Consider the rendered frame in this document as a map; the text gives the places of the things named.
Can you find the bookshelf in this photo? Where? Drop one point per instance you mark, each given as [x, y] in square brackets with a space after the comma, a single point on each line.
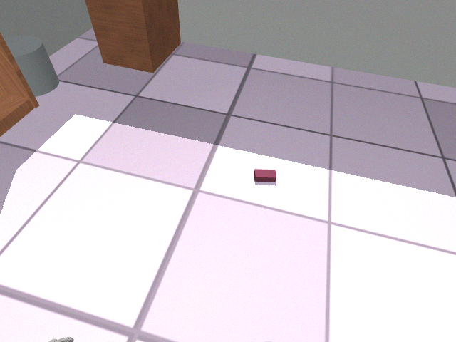
[16, 97]

